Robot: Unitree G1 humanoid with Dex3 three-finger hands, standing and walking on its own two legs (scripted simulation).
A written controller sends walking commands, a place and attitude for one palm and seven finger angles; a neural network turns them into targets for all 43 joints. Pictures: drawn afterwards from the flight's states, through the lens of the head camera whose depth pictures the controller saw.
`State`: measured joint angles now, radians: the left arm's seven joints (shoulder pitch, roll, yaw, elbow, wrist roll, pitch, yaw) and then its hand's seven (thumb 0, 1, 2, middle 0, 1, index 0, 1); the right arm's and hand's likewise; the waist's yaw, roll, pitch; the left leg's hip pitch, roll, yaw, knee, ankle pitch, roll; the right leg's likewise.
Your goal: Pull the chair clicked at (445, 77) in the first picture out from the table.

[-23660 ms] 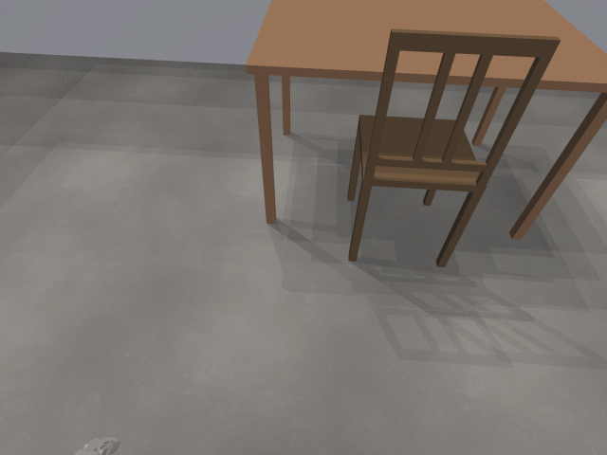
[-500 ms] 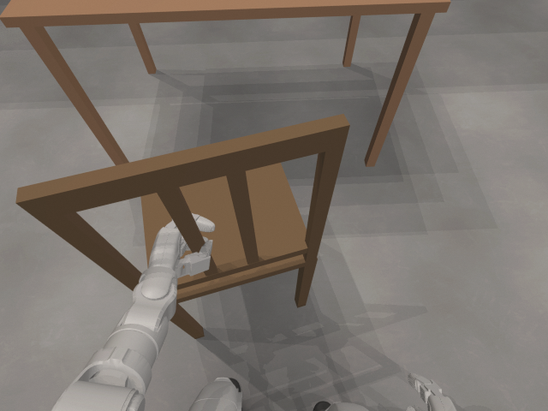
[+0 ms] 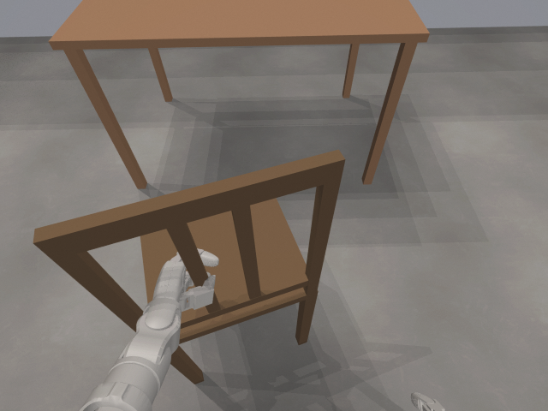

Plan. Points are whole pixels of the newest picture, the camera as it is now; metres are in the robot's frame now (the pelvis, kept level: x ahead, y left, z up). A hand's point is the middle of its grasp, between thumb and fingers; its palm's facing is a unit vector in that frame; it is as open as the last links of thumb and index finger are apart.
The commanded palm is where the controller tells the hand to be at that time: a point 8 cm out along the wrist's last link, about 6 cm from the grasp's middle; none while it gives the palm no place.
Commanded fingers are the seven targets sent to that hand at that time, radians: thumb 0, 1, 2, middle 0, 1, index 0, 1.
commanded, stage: stop walking, hand still on the chair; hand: left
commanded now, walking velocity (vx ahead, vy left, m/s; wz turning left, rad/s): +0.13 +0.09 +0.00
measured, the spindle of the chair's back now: (198, 274) +0.34 +0.15 -0.06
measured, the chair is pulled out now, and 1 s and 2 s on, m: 0.63 0.65 0.65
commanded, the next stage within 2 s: open the thumb and straighten the fingers in 0.66 s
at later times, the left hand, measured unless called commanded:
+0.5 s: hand (202, 304) +0.28 +0.13 -0.06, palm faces -0.08 -0.98 -0.20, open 5.5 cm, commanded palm +0.27 +0.18 -0.04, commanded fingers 0.00 0.90 0.90 -0.50 -1.45 -0.50 -1.45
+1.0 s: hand (197, 299) +0.29 +0.14 -0.05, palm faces -0.09 -0.98 -0.16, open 7.8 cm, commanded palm +0.27 +0.20 -0.03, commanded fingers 0.00 -0.55 0.20 -0.43 -1.23 -0.43 -1.23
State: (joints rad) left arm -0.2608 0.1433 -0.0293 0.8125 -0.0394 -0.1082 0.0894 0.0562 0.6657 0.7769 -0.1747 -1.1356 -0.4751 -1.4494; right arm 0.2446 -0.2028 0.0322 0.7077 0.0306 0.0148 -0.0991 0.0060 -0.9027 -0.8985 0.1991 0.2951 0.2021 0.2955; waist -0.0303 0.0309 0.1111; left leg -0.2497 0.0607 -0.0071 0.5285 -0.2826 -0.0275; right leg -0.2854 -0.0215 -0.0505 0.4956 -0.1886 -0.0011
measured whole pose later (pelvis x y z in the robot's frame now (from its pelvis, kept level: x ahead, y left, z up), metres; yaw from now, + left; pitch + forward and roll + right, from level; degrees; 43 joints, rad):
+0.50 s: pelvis +0.03 +0.02 +0.01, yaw -1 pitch -2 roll +0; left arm -0.03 0.12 -0.11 0.66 0.00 -0.11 0.08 0.05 0.64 0.80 -0.17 -1.19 -0.50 -1.45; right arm 0.19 -0.21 0.03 0.69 0.01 -0.01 -0.11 0.01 -0.90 -0.90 0.20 0.30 0.20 0.30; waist -0.02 0.02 0.03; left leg -0.15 0.02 0.01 0.43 -0.25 -0.02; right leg -0.22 -0.05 -0.02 0.45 -0.20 0.03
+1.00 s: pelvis +0.04 +0.01 -0.01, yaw +0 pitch +4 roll +0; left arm 0.10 0.18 -0.06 0.39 -0.03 -0.04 0.00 0.03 0.26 0.61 -0.30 -1.29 -0.49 -1.45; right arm 0.24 -0.26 0.00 0.63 0.05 -0.09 -0.04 0.01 -0.90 -0.90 0.20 0.30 0.20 0.30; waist -0.05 0.02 -0.04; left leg -0.34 0.03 -0.01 0.61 -0.34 -0.03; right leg -0.39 -0.04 -0.04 0.60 -0.29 0.02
